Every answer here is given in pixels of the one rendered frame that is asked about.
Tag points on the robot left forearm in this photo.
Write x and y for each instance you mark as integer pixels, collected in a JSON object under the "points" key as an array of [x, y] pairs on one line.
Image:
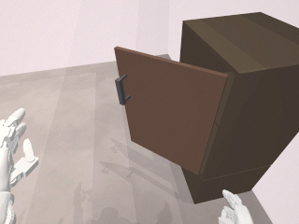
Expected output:
{"points": [[7, 213]]}

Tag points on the handle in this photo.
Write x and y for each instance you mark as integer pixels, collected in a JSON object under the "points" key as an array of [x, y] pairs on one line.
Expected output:
{"points": [[120, 90]]}

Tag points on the cupboard door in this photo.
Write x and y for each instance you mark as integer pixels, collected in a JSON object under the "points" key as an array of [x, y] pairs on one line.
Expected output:
{"points": [[172, 106]]}

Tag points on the robot left hand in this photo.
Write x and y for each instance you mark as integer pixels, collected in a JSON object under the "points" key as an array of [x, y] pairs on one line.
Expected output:
{"points": [[10, 133]]}

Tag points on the robot right hand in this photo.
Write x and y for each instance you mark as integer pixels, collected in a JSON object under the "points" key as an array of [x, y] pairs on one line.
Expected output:
{"points": [[240, 214]]}

